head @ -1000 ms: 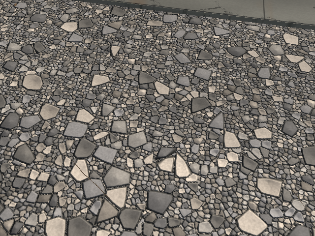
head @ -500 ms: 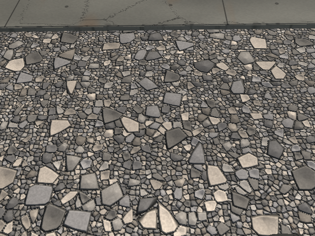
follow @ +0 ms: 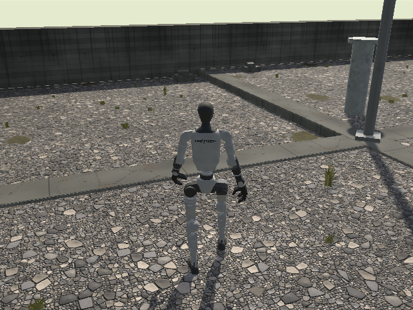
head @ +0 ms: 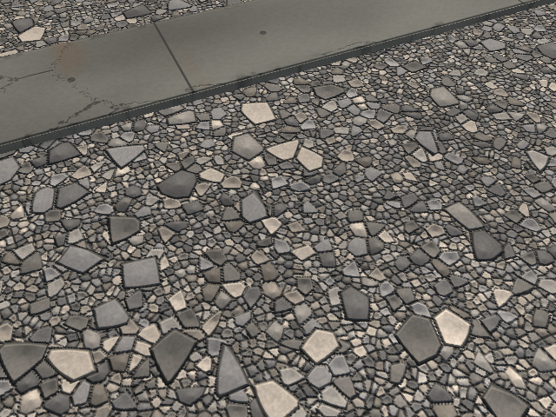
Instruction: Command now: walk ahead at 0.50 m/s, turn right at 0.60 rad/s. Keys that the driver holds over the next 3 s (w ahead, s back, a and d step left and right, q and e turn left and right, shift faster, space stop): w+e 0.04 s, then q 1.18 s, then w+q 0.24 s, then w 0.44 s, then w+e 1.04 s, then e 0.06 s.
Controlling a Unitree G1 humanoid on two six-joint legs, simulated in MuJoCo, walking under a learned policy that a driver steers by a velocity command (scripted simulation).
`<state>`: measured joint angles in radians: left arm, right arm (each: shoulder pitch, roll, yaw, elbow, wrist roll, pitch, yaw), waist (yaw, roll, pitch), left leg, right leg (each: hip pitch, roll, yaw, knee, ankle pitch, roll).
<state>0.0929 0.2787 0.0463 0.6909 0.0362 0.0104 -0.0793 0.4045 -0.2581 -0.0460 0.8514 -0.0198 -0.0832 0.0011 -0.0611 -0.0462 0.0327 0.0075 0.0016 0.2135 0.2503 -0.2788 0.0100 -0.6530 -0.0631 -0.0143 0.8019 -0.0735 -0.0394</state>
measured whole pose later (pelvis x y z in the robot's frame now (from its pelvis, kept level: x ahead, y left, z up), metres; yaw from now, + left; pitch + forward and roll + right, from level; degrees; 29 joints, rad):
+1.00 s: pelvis +0.19 -0.01 +0.00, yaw +22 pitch +1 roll -1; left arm 0.17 0.27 0.06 0.77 0.02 0.06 0.03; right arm 0.23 -0.28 -0.07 0.74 -0.01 0.04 0.00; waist -0.02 -0.01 0.06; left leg -0.28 -0.10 -0.10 0.44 -0.17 0.08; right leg -0.45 0.00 0.05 0.88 -0.40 0.05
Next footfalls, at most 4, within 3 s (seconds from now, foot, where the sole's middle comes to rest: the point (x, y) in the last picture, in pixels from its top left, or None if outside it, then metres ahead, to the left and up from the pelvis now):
0.12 right None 0.22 -0.11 -0.78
0.64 left None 0.23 0.08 -0.78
1.16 right None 0.28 -0.11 -0.78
1.66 left None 0.22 0.15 -0.78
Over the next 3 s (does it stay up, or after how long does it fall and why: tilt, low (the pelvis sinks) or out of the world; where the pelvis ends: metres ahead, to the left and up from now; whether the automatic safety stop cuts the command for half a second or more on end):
stays up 0.79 0.47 0.00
